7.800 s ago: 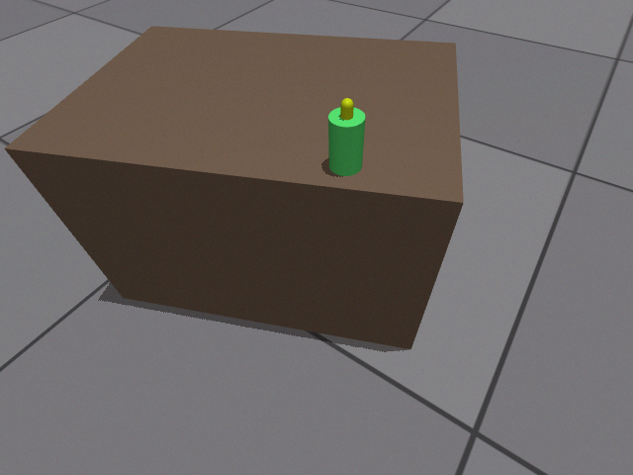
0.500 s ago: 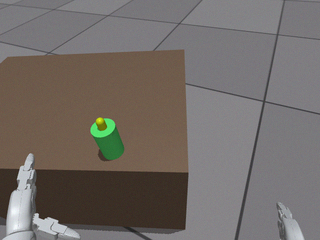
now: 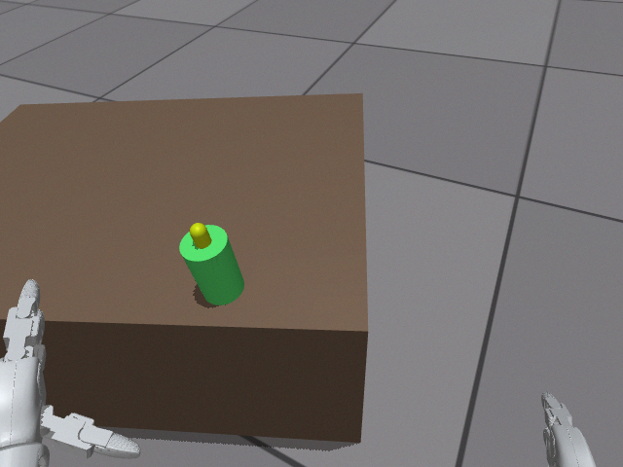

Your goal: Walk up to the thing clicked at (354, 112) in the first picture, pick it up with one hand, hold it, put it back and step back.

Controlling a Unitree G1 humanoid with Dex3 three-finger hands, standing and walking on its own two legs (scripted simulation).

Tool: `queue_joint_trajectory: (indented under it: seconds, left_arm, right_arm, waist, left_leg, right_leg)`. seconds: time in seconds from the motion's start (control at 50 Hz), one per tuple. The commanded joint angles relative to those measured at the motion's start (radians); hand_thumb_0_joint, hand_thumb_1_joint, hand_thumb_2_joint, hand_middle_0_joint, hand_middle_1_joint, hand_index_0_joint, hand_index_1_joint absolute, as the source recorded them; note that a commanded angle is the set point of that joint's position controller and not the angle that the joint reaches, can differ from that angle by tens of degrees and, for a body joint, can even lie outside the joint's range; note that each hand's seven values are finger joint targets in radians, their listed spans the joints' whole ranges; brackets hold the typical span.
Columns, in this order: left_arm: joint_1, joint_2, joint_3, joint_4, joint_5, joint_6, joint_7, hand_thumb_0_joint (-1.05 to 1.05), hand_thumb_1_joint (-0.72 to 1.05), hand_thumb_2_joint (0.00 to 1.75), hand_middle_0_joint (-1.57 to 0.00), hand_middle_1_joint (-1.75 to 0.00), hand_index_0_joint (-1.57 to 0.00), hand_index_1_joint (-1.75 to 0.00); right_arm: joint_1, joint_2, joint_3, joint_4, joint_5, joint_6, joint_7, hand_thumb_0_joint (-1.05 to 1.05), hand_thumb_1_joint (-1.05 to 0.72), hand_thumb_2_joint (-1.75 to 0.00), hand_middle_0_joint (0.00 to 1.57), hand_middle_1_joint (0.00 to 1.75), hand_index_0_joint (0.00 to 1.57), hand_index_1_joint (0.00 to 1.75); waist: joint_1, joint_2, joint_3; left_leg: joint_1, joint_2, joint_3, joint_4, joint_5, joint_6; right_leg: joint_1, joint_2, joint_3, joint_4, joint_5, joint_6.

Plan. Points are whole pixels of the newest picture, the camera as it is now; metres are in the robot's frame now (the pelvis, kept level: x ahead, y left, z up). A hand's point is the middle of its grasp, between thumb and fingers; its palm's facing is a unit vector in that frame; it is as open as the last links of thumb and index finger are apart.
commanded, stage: go down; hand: left
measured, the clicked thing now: (211, 259) +0.42 +0.23 +0.00
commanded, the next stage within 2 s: none
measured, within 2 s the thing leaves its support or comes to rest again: neither
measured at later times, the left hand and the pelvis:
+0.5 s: hand (63, 318) +0.25 +0.34 +0.10, palm faces +0.33 -0.91 -0.25, open 17.5 cm; pelvis +0.00 +0.01 -0.01, yaw +0 degrees
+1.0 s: hand (50, 299) +0.28 +0.37 +0.10, palm faces +0.27 -0.96 -0.10, open 17.3 cm; pelvis +0.00 +0.01 -0.01, yaw +0 degrees
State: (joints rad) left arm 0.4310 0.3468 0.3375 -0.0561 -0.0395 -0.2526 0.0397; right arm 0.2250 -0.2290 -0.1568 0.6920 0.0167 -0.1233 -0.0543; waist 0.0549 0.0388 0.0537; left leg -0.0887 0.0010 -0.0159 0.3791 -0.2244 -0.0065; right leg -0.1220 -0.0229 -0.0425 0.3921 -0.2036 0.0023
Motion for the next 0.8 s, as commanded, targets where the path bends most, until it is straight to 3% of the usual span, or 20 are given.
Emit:
queue_joint_trajectory:
  seconds: [0.0, 0.02, 0.04, 0.06, 0.1, 0.14, 0.2, 0.24, 0.26, 0.28, 0.36, 0.42, 0.48, 0.58, 0.62, 0.64, 0.7, 0.72, 0.74, 0.78]
  left_arm:
    - [-0.078, 0.095, 0.061, -0.183, -0.016, -0.1, -0.013, 0.0, -0.6, 0.03, -0.07, -0.06, -0.07, -0.06]
    - [-0.117, 0.142, 0.111, -0.202, -0.025, -0.116, -0.023, 0.0, -0.61, 0.04, -0.07, -0.08, -0.07, -0.08]
    - [-0.129, 0.214, 0.167, -0.192, -0.025, -0.126, -0.025, 0.0, -0.61, 0.03, -0.08, -0.08, -0.08, -0.08]
    - [-0.135, 0.238, 0.181, -0.178, -0.019, -0.129, -0.028, 0.0, -0.61, 0.03, -0.07, -0.08, -0.08, -0.08]
    - [-0.155, 0.24, 0.192, -0.154, -0.017, -0.136, -0.033, 0.0, -0.61, 0.02, -0.07, -0.07, -0.08, -0.06]
    - [-0.201, 0.24, 0.204, -0.108, -0.048, -0.138, -0.044, 0.0, -0.57, 0.04, -0.06, -0.06, -0.07, -0.06]
    - [-0.266, 0.279, 0.218, -0.059, -0.068, -0.127, -0.075, 0.0, -0.58, 0.04, -0.06, -0.06, -0.06, -0.06]
    - [-0.345, 0.274, 0.211, -0.021, -0.098, -0.127, -0.117, 0.0, -0.58, 0.05, -0.06, -0.05, -0.06, -0.06]
    - [-0.407, 0.294, 0.212, 0.007, -0.112, -0.121, -0.138, 0.0, -0.57, 0.05, -0.05, -0.05, -0.06, -0.05]
    - [-0.431, 0.304, 0.204, 0.026, -0.123, -0.116, -0.161, 0.0, -0.57, 0.05, -0.05, -0.04, -0.05, -0.04]
    - [-0.516, 0.409, 0.268, 0.138, -0.16, -0.094, -0.242, 0.0, -0.51, 0.04, -0.05, -0.03, -0.05, -0.03]
    - [-0.557, 0.429, 0.293, 0.227, -0.199, -0.079, -0.3, 0.0, -0.5, 0.06, -0.05, -0.03, -0.04, -0.04]
    - [-0.596, 0.438, 0.289, 0.301, -0.22, -0.054, -0.359, 0.0, -0.46, 0.07, -0.04, -0.03, -0.04, -0.03]
    - [-0.626, 0.442, 0.278, 0.312, -0.219, -0.035, -0.412, 0.0, -0.47, 0.06, -0.04, -0.02, -0.04, -0.02]
    - [-0.654, 0.474, 0.31, 0.316, -0.229, -0.032, -0.413, 0.0, -0.47, 0.07, -0.04, -0.02, -0.03, -0.02]
    - [-0.665, 0.47, 0.305, 0.306, -0.228, -0.03, -0.414, 0.0, -0.46, 0.07, -0.04, -0.01, -0.03, -0.02]
    - [-0.696, 0.455, 0.289, 0.306, -0.224, -0.028, -0.415, 0.0, -0.46, 0.08, -0.04, -0.01, -0.03, -0.02]
    - [-0.68, 0.485, 0.322, 0.337, -0.223, -0.025, -0.412, 0.0, -0.45, 0.07, -0.04, -0.01, -0.03, -0.02]
    - [-0.735, 0.471, 0.293, 0.302, -0.223, -0.029, -0.416, 0.0, -0.46, 0.07, -0.04, -0.01, -0.03, -0.02]
    - [-0.73, 0.51, 0.329, 0.342, -0.227, -0.027, -0.42, 0.0, -0.46, 0.07, -0.04, -0.02, -0.04, -0.02]
  right_arm:
    - [-0.125, -0.102, -0.005, -0.154, -0.007, -0.056, 0.008, 0.0, 0.51, -0.05, 0.05, 0.05, 0.05, 0.05]
    - [-0.115, -0.1, -0.013, -0.105, -0.008, -0.053, 0.011, 0.0, 0.51, -0.05, 0.05, 0.05, 0.05, 0.05]
    - [-0.094, -0.157, -0.058, -0.103, -0.012, -0.049, 0.007, 0.0, 0.51, -0.05, 0.05, 0.05, 0.05, 0.05]
    - [-0.081, -0.182, -0.077, -0.134, -0.014, -0.048, 0.006, 0.0, 0.51, -0.05, 0.05, 0.05, 0.05, 0.05]
    - [-0.126, -0.165, -0.054, -0.199, -0.016, -0.046, 0.011, 0.0, 0.52, -0.05, 0.05, 0.05, 0.05, 0.05]
    - [-0.09, -0.134, -0.043, -0.106, -0.009, -0.032, 0.011, 0.0, 0.53, -0.05, 0.05, 0.05, 0.05, 0.05]
    - [-0.11, -0.161, -0.048, -0.171, -0.004, -0.042, 0.001, 0.0, 0.52, -0.05, 0.05, 0.05, 0.05, 0.05]
    - [-0.108, -0.11, -0.002, -0.114, 0.002, -0.036, 0.002, 0.0, 0.53, -0.05, 0.05, 0.05, 0.05, 0.05]
    - [-0.129, -0.138, -0.023, -0.115, 0.006, -0.039, -0.006, 0.0, 0.53, -0.05, 0.05, 0.05, 0.05, 0.05]
    - [-0.115, -0.117, 0.001, -0.087, 0.009, -0.038, -0.01, 0.0, 0.53, -0.05, 0.05, 0.05, 0.05, 0.05]
    - [-0.123, -0.142, 0.008, -0.094, 0.015, -0.041, -0.029, 0.0, 0.54, -0.05, 0.05, 0.05, 0.05, 0.05]
    - [-0.108, -0.12, 0.049, -0.121, 0.018, -0.05, -0.034, 0.0, 0.52, -0.05, 0.05, 0.05, 0.05, 0.05]
    - [-0.1, -0.137, 0.045, -0.118, 0.017, -0.049, -0.041, 0.0, 0.53, -0.05, 0.05, 0.05, 0.05, 0.05]
    - [-0.096, -0.126, 0.073, -0.15, 0.012, -0.059, -0.039, 0.0, 0.53, -0.05, 0.05, 0.05, 0.05, 0.05]
    - [-0.107, -0.171, 0.034, -0.151, 0.01, -0.063, -0.042, 0.0, 0.53, -0.05, 0.05, 0.05, 0.05, 0.05]
    - [-0.084, -0.161, 0.049, -0.145, 0.008, -0.064, -0.041, 0.0, 0.53, -0.05, 0.05, 0.05, 0.05, 0.05]
    - [-0.099, -0.152, 0.048, -0.127, 0.008, -0.066, -0.04, 0.0, 0.54, -0.05, 0.05, 0.05, 0.05, 0.05]
    - [-0.1, -0.169, 0.039, -0.137, 0.005, -0.069, -0.044, 0.0, 0.54, -0.05, 0.05, 0.05, 0.05, 0.05]
    - [-0.068, -0.129, 0.054, -0.076, 0.005, -0.061, -0.04, 0.0, 0.53, -0.05, 0.05, 0.05, 0.05, 0.05]
    - [-0.11, -0.153, 0.046, -0.115, 0.004, -0.073, -0.048, 0.0, 0.54, -0.05, 0.05, 0.05, 0.05, 0.05]
  waist:
    - [-0.014, -0.056, -0.08]
    - [0.003, -0.03, -0.085]
    - [-0.005, -0.002, -0.111]
    - [-0.011, -0.028, -0.12]
    - [-0.016, -0.017, -0.14]
    - [-0.014, 0.024, -0.094]
    - [-0.031, -0.002, -0.143]
    - [-0.031, -0.001, -0.123]
    - [-0.046, -0.004, -0.127]
    - [-0.04, 0.02, -0.123]
    - [-0.034, 0.032, -0.162]
    - [-0.031, 0.055, -0.225]
    - [-0.038, 0.06, -0.229]
    - [-0.023, 0.086, -0.252]
    - [-0.024, 0.061, -0.255]
    - [-0.023, 0.072, -0.266]
    - [-0.019, 0.097, -0.221]
    - [-0.019, 0.085, -0.248]
    - [-0.02, 0.09, -0.225]
    - [-0.023, 0.069, -0.256]
  left_leg:
    - [-0.076, -0.021, 0.032, -0.009, 0.114, 0.016]
    - [-0.081, -0.023, 0.033, -0.001, 0.105, 0.013]
    - [-0.08, -0.022, 0.033, 0.003, 0.102, 0.012]
    - [-0.08, -0.02, 0.027, 0.009, 0.101, 0.012]
    - [-0.087, -0.022, 0.027, 0.021, 0.125, 0.012]
    - [-0.12, -0.021, 0.025, 0.021, 0.102, 0.006]
    - [-0.115, -0.024, 0.025, 0.032, 0.079, 0.013]
    - [-0.134, -0.026, 0.024, 0.039, 0.07, 0.017]
    - [-0.136, -0.025, 0.02, 0.039, 0.059, 0.018]
    - [-0.141, -0.028, 0.02, 0.041, 0.055, 0.018]
    - [-0.143, -0.026, 0.013, 0.038, 0.067, 0.02]
    - [-0.135, -0.017, 0.008, 0.051, 0.171, 0.011]
    - [-0.13, -0.012, 0.005, 0.051, 0.208, 0.007]
    - [-0.12, 0.004, -0.002, 0.041, 0.247, -0.006]
    - [-0.122, 0.01, -0.008, 0.039, 0.239, -0.008]
    - [-0.11, 0.015, -0.012, 0.039, 0.263, -0.012]
    - [-0.128, 0.025, -0.024, 0.019, 0.206, -0.019]
    - [-0.125, 0.029, -0.028, 0.022, 0.221, -0.018]
    - [-0.133, 0.02, -0.019, 0.023, 0.184, -0.014]
    - [-0.134, 0.007, -0.008, 0.037, 0.179, -0.004]
  right_leg:
    - [-0.011, 0.012, -0.014, -0.036, 0.079, 0.001]
    - [-0.018, 0.009, -0.012, -0.03, 0.066, 0.001]
    - [-0.015, 0.006, -0.009, -0.021, 0.069, -0.002]
    - [-0.017, 0.009, -0.01, -0.016, 0.068, -0.001]
    - [-0.01, 0.008, -0.008, -0.004, 0.099, 0.0]
    - [-0.038, 0.008, -0.012, 0.006, 0.08, -0.002]
    - [-0.034, 0.004, -0.007, 0.009, 0.068, 0.002]
    - [-0.052, -0.001, -0.005, 0.009, 0.065, 0.003]
    - [-0.067, -0.001, -0.002, 0.011, 0.059, 0.002]
    - [-0.072, -0.004, -0.001, 0.012, 0.058, 0.001]
    - [-0.055, 0.0, -0.007, 0.014, 0.067, -0.005]
    - [-0.019, 0.005, -0.011, 0.043, 0.157, -0.013]
    - [-0.03, 0.01, -0.013, 0.044, 0.179, -0.017]
    - [-0.036, 0.021, -0.018, 0.051, 0.179, -0.024]
    - [-0.042, 0.026, -0.021, 0.049, 0.164, -0.023]
    - [-0.038, 0.027, -0.021, 0.056, 0.178, -0.023]
    - [-0.074, 0.032, -0.019, 0.055, 0.126, -0.024]
    - [-0.061, 0.031, -0.019, 0.06, 0.142, -0.022]
    - [-0.078, 0.029, -0.016, 0.046, 0.11, -0.024]
    - [-0.054, 0.022, -0.008, 0.038, 0.124, -0.02]
